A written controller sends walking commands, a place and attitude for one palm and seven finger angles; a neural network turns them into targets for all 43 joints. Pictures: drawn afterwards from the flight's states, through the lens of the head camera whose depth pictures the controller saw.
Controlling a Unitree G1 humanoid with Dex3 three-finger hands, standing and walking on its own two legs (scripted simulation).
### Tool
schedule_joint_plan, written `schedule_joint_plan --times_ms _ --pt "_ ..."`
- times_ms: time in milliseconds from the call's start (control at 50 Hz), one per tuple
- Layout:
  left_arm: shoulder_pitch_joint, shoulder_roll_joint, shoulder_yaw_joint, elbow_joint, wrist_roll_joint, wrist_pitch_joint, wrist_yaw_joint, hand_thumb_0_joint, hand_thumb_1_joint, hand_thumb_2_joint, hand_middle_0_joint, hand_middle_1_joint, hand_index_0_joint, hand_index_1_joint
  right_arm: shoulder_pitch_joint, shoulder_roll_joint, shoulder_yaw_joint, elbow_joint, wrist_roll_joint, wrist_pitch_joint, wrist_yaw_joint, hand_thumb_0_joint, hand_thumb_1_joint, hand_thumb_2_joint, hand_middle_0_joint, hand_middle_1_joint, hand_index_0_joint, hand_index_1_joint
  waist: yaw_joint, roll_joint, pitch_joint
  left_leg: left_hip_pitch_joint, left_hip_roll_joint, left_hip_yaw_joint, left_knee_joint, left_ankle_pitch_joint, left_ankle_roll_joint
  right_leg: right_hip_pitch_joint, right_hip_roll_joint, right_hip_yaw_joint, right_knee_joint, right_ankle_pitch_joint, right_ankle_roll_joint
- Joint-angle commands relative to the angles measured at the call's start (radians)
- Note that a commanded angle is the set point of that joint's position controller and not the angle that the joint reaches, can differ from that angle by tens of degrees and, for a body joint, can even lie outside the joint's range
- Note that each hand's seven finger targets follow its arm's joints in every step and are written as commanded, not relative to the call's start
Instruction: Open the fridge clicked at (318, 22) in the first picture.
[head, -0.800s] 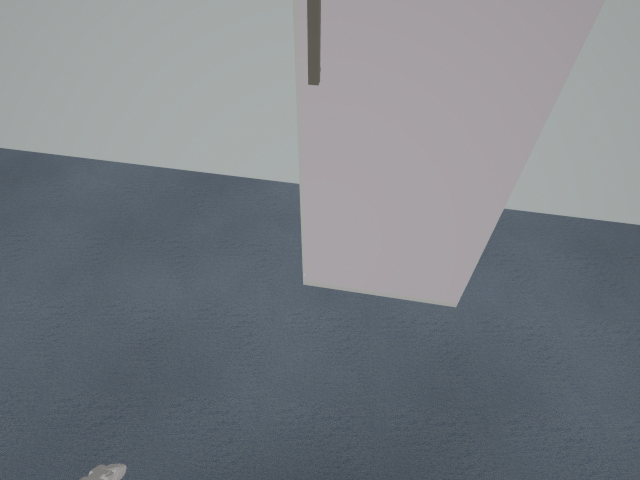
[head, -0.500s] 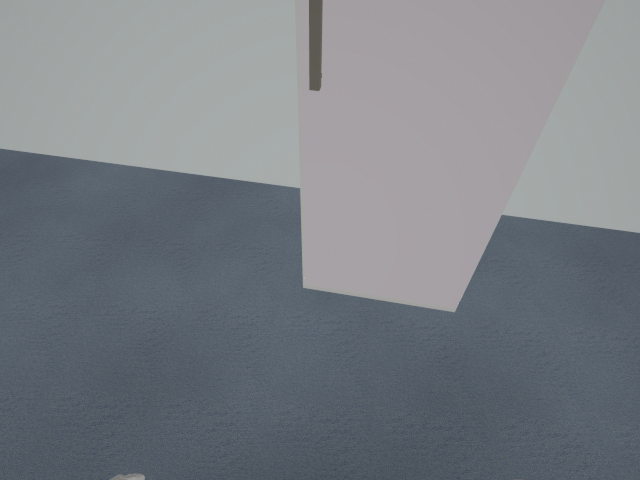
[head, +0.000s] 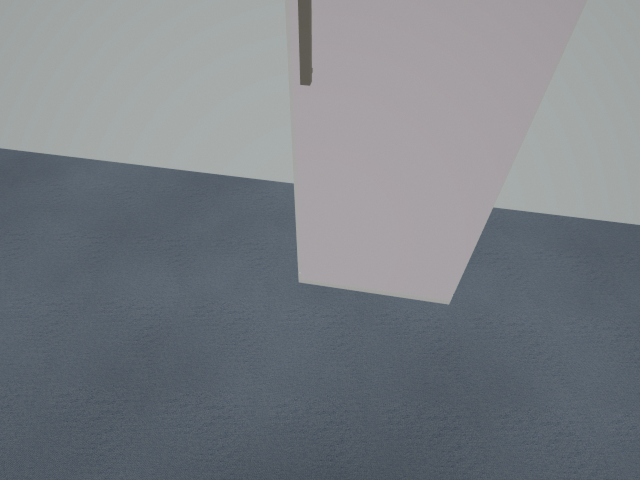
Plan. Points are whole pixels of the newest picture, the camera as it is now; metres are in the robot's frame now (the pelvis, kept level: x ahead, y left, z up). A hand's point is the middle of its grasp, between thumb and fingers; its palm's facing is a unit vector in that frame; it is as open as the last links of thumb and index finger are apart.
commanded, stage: stand and wait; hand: left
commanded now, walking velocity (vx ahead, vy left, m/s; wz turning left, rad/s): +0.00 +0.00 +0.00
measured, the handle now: out of the picture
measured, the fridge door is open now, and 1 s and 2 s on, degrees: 0 0 0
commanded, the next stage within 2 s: look at it before walking up in 0.02 s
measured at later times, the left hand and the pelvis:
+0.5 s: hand out of the picture +0.08 +0.25 -0.15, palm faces -0.04 -0.94 -0.34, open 7.4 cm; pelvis +0.00 +0.00 +0.00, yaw +0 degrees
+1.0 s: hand out of the picture +0.09 +0.24 -0.16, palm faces -0.06 -0.94 -0.34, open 7.4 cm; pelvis +0.01 +0.00 +0.00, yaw -3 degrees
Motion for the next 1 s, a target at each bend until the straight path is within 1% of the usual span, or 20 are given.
schedule_joint_plan --times_ms 0,40,80,100,320,380,420,460,580,620,680,720,780,800,880,900,920,940,960,980 --pt "-0.049 0.205 0.046 -0.066 0.003 -0.028 0.014 0.000 0.900 0.900 -0.200 -0.300 -0.200 -0.300 -0.065 -0.198 -0.041 -0.069 0.006 -0.025 -0.010 0.000 -0.900 -0.900 0.200 0.300 0.200 0.300 0.004 -0.008 -0.028 -0.015 0.104 -0.092 -0.062 0.067 0.035 -0.021 -0.121 0.121 -0.086 0.047 -0.033" --pt "-0.053 0.202 0.047 -0.067 0.004 -0.027 0.013 0.000 0.900 0.900 -0.200 -0.300 -0.200 -0.300 -0.061 -0.200 -0.041 -0.067 0.004 -0.025 -0.009 0.000 -0.900 -0.900 0.200 0.300 0.200 0.300 0.002 -0.017 -0.023 -0.020 0.103 -0.093 -0.067 0.052 0.034 -0.029 -0.119 0.123 -0.090 0.022 -0.033" --pt "-0.052 0.204 0.047 -0.068 0.004 -0.028 0.013 0.000 0.900 0.900 -0.200 -0.300 -0.200 -0.300 -0.058 -0.200 -0.041 -0.067 0.006 -0.026 -0.009 0.000 -0.900 -0.900 0.200 0.300 0.200 0.300 0.003 -0.014 -0.034 -0.015 0.105 -0.097 -0.066 0.068 0.035 -0.021 -0.118 0.119 -0.087 0.039 -0.033" --pt "-0.051 0.201 0.047 -0.068 0.004 -0.027 0.014 0.000 0.900 0.900 -0.200 -0.300 -0.200 -0.300 -0.061 -0.197 -0.041 -0.067 0.005 -0.027 -0.009 0.000 -0.900 -0.900 0.200 0.300 0.200 0.300 0.004 -0.004 -0.026 -0.017 0.105 -0.095 -0.068 0.065 0.035 -0.025 -0.119 0.118 -0.087 0.038 -0.032" --pt "-0.050 0.198 0.047 -0.068 0.004 -0.027 0.012 0.000 0.900 0.900 -0.200 -0.300 -0.200 -0.300 -0.062 -0.198 -0.041 -0.067 0.006 -0.028 -0.010 0.000 -0.900 -0.900 0.200 0.300 0.200 0.300 0.003 -0.002 -0.032 -0.009 0.109 -0.097 -0.073 0.077 0.035 -0.022 -0.116 0.116 -0.085 0.061 -0.030" --pt "-0.049 0.199 0.046 -0.067 0.004 -0.028 0.013 0.000 0.900 0.900 -0.200 -0.300 -0.200 -0.300 -0.060 -0.200 -0.042 -0.067 0.007 -0.028 -0.010 0.000 -0.900 -0.900 0.200 0.300 0.200 0.300 0.003 -0.009 -0.049 0.005 0.111 -0.094 -0.067 0.101 0.035 -0.012 -0.115 0.112 -0.078 0.094 -0.029" --pt "-0.050 0.198 0.046 -0.067 0.004 -0.028 0.013 0.000 0.900 0.900 -0.200 -0.300 -0.200 -0.300 -0.064 -0.201 -0.041 -0.067 0.007 -0.029 -0.011 0.000 -0.900 -0.900 0.200 0.300 0.200 0.300 0.002 -0.007 -0.042 0.005 0.112 -0.094 -0.070 0.108 0.035 -0.013 -0.116 0.112 -0.078 0.106 -0.030" --pt "-0.048 0.198 0.045 -0.065 0.004 -0.028 0.013 0.000 0.900 0.900 -0.200 -0.300 -0.200 -0.300 -0.066 -0.202 -0.041 -0.064 0.007 -0.030 -0.011 0.000 -0.900 -0.900 0.200 0.300 0.200 0.300 0.003 0.007 -0.053 0.011 0.113 -0.093 -0.072 0.116 0.035 -0.004 -0.116 0.111 -0.073 0.119 -0.029" --pt "-0.044 0.200 0.046 -0.064 0.004 -0.030 0.015 0.000 0.900 0.900 -0.200 -0.300 -0.200 -0.300 -0.069 -0.201 -0.042 -0.065 0.009 -0.028 -0.012 0.000 -0.900 -0.900 0.200 0.300 0.200 0.300 0.003 -0.019 -0.061 0.028 0.114 -0.090 -0.063 0.149 0.035 0.005 -0.119 0.109 -0.074 0.165 -0.030" --pt "-0.047 0.201 0.045 -0.062 0.004 -0.030 0.014 0.000 0.900 0.900 -0.200 -0.300 -0.200 -0.300 -0.074 -0.201 -0.041 -0.065 0.008 -0.027 -0.012 0.000 -0.900 -0.900 0.200 0.300 0.200 0.300 0.003 -0.006 -0.048 0.022 0.113 -0.089 -0.069 0.138 0.034 0.000 -0.119 0.111 -0.077 0.156 -0.029" --pt "-0.043 0.202 0.046 -0.061 0.004 -0.030 0.015 0.000 0.900 0.900 -0.200 -0.300 -0.200 -0.300 -0.071 -0.202 -0.041 -0.066 0.009 -0.027 -0.011 0.000 -0.900 -0.900 0.200 0.300 0.200 0.300 0.002 -0.005 -0.061 0.030 0.114 -0.088 -0.067 0.149 0.033 0.009 -0.119 0.111 -0.077 0.167 -0.030" --pt "-0.046 0.202 0.045 -0.060 0.004 -0.029 0.014 0.000 0.900 0.900 -0.200 -0.300 -0.200 -0.300 -0.076 -0.202 -0.040 -0.064 0.008 -0.028 -0.012 0.000 -0.900 -0.900 0.200 0.300 0.200 0.300 0.004 0.000 -0.049 0.025 0.115 -0.087 -0.075 0.140 0.033 0.006 -0.119 0.108 -0.078 0.158 -0.028" --pt "-0.050 0.206 0.048 -0.065 0.005 -0.027 0.013 0.000 0.900 0.900 -0.200 -0.300 -0.200 -0.300 -0.071 -0.207 -0.042 -0.067 0.007 -0.028 -0.015 0.000 -0.900 -0.900 0.200 0.300 0.200 0.300 0.001 -0.008 -0.051 0.039 0.119 -0.078 -0.065 0.154 0.032 -0.003 -0.113 0.119 -0.075 0.189 -0.033" --pt "-0.053 0.207 0.050 -0.068 0.005 -0.025 0.013 0.000 0.900 0.900 -0.200 -0.300 -0.200 -0.300 -0.068 -0.209 -0.044 -0.069 0.007 -0.029 -0.016 0.000 -0.900 -0.900 0.200 0.300 0.200 0.300 0.001 0.001 -0.058 0.042 0.122 -0.070 -0.060 0.163 0.031 0.001 -0.114 0.119 -0.065 0.209 -0.034" --pt "-0.031 0.169 0.050 -0.076 0.006 -0.012 0.013 0.000 0.900 0.900 -0.200 -0.300 -0.200 -0.300 -0.044 -0.165 -0.043 -0.076 0.007 -0.021 -0.020 0.000 -0.900 -0.900 0.200 0.300 0.200 0.300 0.000 -0.013 -0.058 0.038 0.125 -0.044 -0.023 0.159 0.024 -0.020 -0.108 0.134 -0.033 0.244 -0.032" --pt "-0.022 0.150 0.048 -0.077 0.006 -0.006 0.014 0.000 0.900 0.900 -0.200 -0.300 -0.200 -0.300 -0.038 -0.147 -0.040 -0.078 0.005 -0.018 -0.020 0.000 -0.900 -0.900 0.200 0.300 0.200 0.300 0.000 -0.002 -0.053 0.033 0.124 -0.038 -0.018 0.151 0.021 -0.030 -0.106 0.140 -0.023 0.243 -0.031" --pt "-0.010 0.137 0.046 -0.080 0.006 -0.001 0.015 0.000 0.900 0.900 -0.200 -0.300 -0.200 -0.300 -0.031 -0.130 -0.039 -0.080 0.005 -0.015 -0.021 0.000 -0.900 -0.900 0.200 0.300 0.200 0.300 -0.001 -0.009 -0.054 0.032 0.125 -0.030 -0.009 0.144 0.019 -0.040 -0.104 0.143 -0.014 0.242 -0.029" --pt "-0.010 0.138 0.045 -0.082 0.006 0.000 0.015 0.000 0.900 0.900 -0.200 -0.300 -0.200 -0.300 -0.029 -0.132 -0.039 -0.083 0.006 -0.013 -0.022 0.000 -0.900 -0.900 0.200 0.300 0.200 0.300 0.000 -0.001 -0.043 0.018 0.124 -0.031 -0.012 0.124 0.018 -0.045 -0.101 0.147 -0.016 0.226 -0.028" --pt "0.001 0.134 0.045 -0.079 0.007 0.001 0.012 0.000 0.900 0.900 -0.200 -0.300 -0.200 -0.300 -0.023 -0.132 -0.036 -0.083 0.003 -0.012 -0.020 0.000 -0.900 -0.900 0.200 0.300 0.200 0.300 0.000 -0.013 -0.057 0.023 0.125 -0.029 -0.016 0.058 0.019 -0.041 -0.094 0.149 -0.022 0.153 -0.028" --pt "0.029 0.096 0.040 -0.072 0.009 0.005 0.011 0.000 0.900 0.900 -0.200 -0.300 -0.200 -0.300 -0.001 -0.098 -0.031 -0.075 -0.001 -0.009 -0.015 0.000 -0.900 -0.900 0.200 0.300 0.200 0.300 0.002 -0.006 -0.071 0.024 0.125 -0.030 -0.016 -0.042 0.019 -0.045 -0.085 0.145 -0.017 0.027 -0.028"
